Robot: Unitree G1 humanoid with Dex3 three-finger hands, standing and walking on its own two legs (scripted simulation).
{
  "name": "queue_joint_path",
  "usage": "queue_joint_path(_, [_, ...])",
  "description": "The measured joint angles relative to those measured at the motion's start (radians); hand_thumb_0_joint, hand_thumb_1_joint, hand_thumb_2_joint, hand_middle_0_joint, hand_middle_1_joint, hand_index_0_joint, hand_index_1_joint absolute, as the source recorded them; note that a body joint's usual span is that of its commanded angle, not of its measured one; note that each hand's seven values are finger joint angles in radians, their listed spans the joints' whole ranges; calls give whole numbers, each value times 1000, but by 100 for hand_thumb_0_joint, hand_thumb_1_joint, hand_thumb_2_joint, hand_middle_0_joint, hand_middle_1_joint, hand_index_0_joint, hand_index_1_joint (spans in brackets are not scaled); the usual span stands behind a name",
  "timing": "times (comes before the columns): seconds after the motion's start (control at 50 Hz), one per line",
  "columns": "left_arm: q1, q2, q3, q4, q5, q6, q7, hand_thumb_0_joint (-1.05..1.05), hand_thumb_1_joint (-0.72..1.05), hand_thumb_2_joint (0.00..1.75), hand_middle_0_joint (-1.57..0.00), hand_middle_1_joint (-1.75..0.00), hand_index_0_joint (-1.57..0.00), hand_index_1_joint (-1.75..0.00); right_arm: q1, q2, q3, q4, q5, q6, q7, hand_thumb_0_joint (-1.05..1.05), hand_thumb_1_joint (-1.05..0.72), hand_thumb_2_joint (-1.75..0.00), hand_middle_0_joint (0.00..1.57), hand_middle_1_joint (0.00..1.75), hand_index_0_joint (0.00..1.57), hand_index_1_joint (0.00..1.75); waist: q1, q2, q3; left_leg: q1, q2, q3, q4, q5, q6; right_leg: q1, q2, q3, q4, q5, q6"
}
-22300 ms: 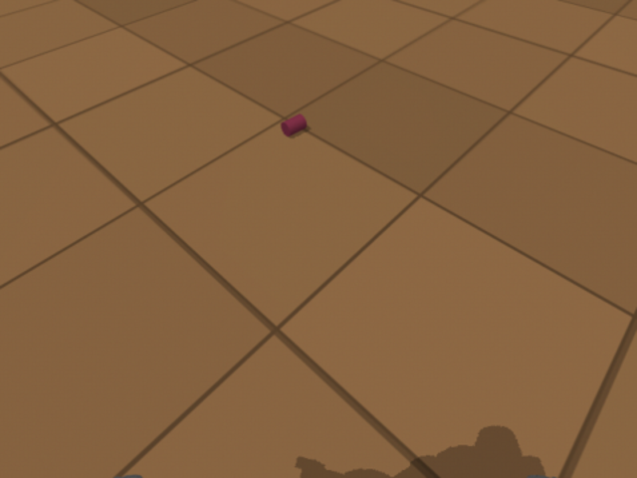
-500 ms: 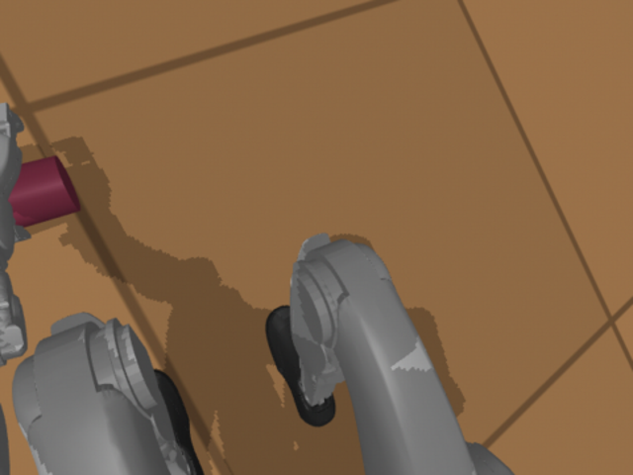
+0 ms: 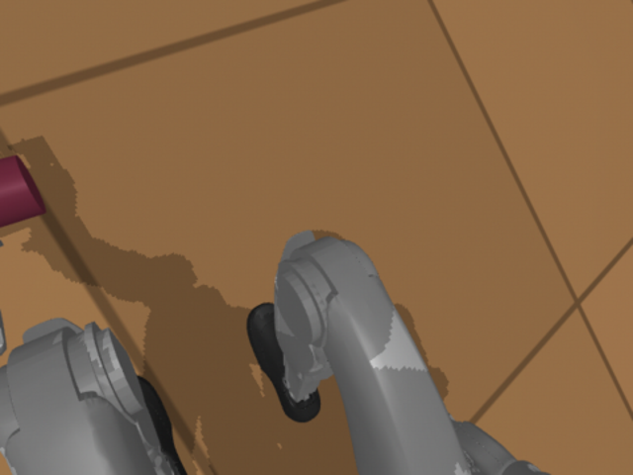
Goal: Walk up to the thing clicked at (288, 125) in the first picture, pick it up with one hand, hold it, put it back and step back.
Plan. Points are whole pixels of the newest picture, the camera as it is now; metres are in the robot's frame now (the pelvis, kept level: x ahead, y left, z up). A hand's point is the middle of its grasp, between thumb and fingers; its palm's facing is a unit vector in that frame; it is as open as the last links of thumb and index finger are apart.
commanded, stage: rest palm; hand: left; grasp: from above
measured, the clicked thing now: out of the picture +0.47 +0.26 -0.27
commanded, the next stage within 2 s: close in 0.22 s
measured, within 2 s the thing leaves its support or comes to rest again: neither
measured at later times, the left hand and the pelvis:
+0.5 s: hand out of the picture +0.47 +0.26 -0.24, palm faces -0.43 -0.13 -0.89, open 13.6 cm; pelvis +0.00 +0.00 +0.00, yaw -1 degrees
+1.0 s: hand out of the picture +0.47 +0.26 -0.24, palm faces -0.45 -0.12 -0.89, open 11.9 cm; pelvis +0.00 +0.00 +0.00, yaw -2 degrees
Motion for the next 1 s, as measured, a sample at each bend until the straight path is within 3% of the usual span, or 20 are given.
queue_joint_path(0.2, [-10,11,10,8,-11,31,27,0,-53,104,-10,-99,-8,-101,-10,-5,17,-19,0,-29,22,0,-91,-90,20,30,19,30,-15,-13,18,-3,3,-9,6,1,6,4,6,-7,-7,7,9])
queue_joint_path(0.38, [-5,26,10,6,-30,41,12,0,-53,104,-10,-99,-8,-102,-1,-2,31,-24,4,-32,33,0,-91,-90,20,30,19,30,-19,-13,27,-2,2,-13,6,-2,7,7,7,-10,-10,4,10])
queue_joint_path(0.64, [-8,41,-1,8,-41,32,-2,0,-39,97,-18,-97,-18,-98,-2,-3,42,-26,9,-29,26,0,-91,-90,20,30,19,30,-19,-13,26,2,3,-20,3,-2,7,13,10,-16,-18,7,11])
queue_joint_path(0.86, [-7,51,-3,8,-18,27,2,0,-29,91,-26,-93,-26,-93,3,-10,46,-35,10,-24,18,0,-91,-90,20,30,19,30,-19,-17,16,0,2,-23,1,1,6,13,11,-18,-23,10,12])
queue_joint_path(1.0, [-2,59,-9,2,-35,27,-7,0,-21,87,-32,-89,-32,-89,-1,-13,47,-44,10,-27,12,0,-91,-90,20,30,19,30,-18,-24,33,4,3,-22,-1,4,7,17,12,-16,-25,13,13])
